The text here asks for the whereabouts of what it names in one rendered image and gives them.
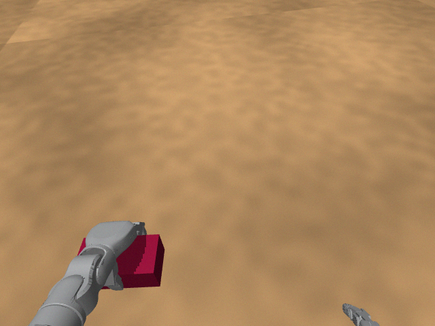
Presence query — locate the carton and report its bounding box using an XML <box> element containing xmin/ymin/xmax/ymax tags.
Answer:
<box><xmin>77</xmin><ymin>234</ymin><xmax>164</xmax><ymax>289</ymax></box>

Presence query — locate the right robot hand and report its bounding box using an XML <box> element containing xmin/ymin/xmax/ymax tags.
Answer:
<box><xmin>343</xmin><ymin>304</ymin><xmax>380</xmax><ymax>326</ymax></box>

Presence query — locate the left robot hand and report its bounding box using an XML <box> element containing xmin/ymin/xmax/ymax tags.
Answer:
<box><xmin>85</xmin><ymin>221</ymin><xmax>147</xmax><ymax>291</ymax></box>

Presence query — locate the left robot arm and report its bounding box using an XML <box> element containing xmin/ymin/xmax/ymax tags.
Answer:
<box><xmin>27</xmin><ymin>244</ymin><xmax>116</xmax><ymax>326</ymax></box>

